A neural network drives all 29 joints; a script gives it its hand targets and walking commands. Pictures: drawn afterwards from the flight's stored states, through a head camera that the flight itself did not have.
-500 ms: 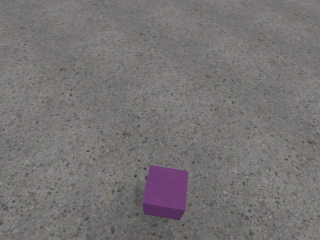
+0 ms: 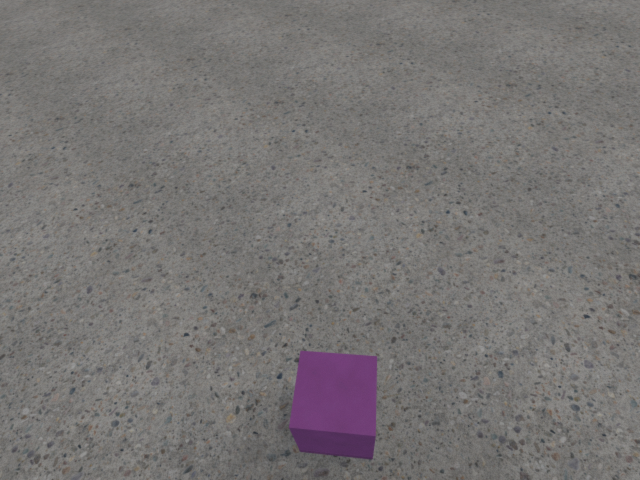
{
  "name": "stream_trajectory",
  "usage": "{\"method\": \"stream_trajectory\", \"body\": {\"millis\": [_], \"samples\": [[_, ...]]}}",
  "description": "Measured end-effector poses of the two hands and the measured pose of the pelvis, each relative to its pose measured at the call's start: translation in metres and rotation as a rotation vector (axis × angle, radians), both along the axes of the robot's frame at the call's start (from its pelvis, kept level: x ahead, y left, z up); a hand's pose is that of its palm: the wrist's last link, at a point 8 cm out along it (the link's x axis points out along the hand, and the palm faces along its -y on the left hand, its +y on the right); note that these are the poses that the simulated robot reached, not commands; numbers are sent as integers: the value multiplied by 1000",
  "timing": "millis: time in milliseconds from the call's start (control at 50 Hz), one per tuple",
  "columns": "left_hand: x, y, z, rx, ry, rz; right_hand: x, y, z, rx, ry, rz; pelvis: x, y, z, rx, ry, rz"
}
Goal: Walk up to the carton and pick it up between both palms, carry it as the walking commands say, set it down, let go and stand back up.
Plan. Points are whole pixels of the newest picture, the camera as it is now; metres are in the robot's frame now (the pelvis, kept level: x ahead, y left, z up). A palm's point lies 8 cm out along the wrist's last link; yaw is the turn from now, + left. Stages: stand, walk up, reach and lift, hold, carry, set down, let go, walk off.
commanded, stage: walk up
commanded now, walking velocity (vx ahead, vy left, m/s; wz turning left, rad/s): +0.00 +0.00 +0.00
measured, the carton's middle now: (337, 406) +0.42 +0.05 -0.66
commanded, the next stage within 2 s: none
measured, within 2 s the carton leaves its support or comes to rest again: neither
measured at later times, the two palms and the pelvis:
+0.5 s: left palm out of the picture -0.01 +0.27 -0.15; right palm out of the picture -0.02 -0.15 -0.15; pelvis +0.00 +0.06 +0.00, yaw +0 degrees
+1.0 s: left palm out of the picture +0.06 +0.33 -0.16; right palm out of the picture -0.04 -0.12 -0.14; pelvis +0.02 +0.11 +0.00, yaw -2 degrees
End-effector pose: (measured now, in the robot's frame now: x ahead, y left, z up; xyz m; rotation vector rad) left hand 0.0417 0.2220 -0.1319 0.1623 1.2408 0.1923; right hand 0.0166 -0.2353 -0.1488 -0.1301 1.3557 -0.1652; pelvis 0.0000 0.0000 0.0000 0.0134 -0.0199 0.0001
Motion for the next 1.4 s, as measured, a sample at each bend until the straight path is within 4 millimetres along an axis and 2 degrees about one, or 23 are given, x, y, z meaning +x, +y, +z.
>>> {"method": "stream_trajectory", "body": {"millis": [80,140,220,300,440,560,680,780,880,1020,1100,1180,1300,1400], "samples": [[-23,6,-9,-30,55,12,-1,4,1,-23,0,9,-2,10,-3,-22,-1,10],[-33,16,-18,-53,86,25,-8,17,0,-38,14,15,-3,20,-7,-42,0,27],[-38,24,-22,-80,100,22,-25,39,8,-29,38,-7,-3,30,-3,-20,-4,7],[-40,29,-21,-92,105,22,-38,58,8,-5,64,-17,-3,40,-1,-23,-5,5],[-44,46,-16,-64,128,27,-40,82,0,35,68,-16,0,53,-1,-24,-8,5],[-51,53,-16,-49,160,36,-33,86,1,34,59,-11,3,56,0,-22,-2,3],[-58,52,-18,-46,193,38,-32,78,-1,6,93,-5,6,60,-3,-26,12,-1],[-64,75,-22,-27,233,61,-33,74,-3,-43,129,8,8,77,-9,-34,35,7],[-46,98,-29,-36,250,-6,-38,88,8,-82,115,-57,16,94,-9,-27,46,-40],[25,110,-22,-31,133,-65,-63,125,12,-40,188,-100,24,108,-2,-58,51,-32],[50,112,-17,-22,80,-83,-71,141,11,-9,205,-114,19,109,0,-59,50,-40],[50,108,-18,-29,78,-73,-72,143,12,3,192,-120,17,103,0,-47,47,-34],[32,85,-17,-63,130,-89,-72,125,8,-2,166,-151,28,93,0,-39,44,-52],[43,65,-17,-46,62,-65,-72,112,2,21,201,-119,32,76,-3,-10,30,-37]]}}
